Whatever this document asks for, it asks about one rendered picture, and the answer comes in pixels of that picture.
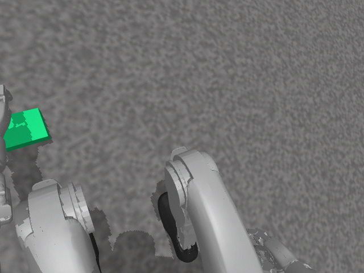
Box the left robot foot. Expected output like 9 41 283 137
89 233 102 273

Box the right robot hand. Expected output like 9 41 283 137
246 227 299 273

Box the right robot foot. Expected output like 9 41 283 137
158 192 198 263

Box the right robot arm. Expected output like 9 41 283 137
285 261 319 273

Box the small box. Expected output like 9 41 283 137
3 108 51 152

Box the left robot hand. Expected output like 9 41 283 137
0 85 15 162

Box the left robot arm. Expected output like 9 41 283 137
0 136 13 273

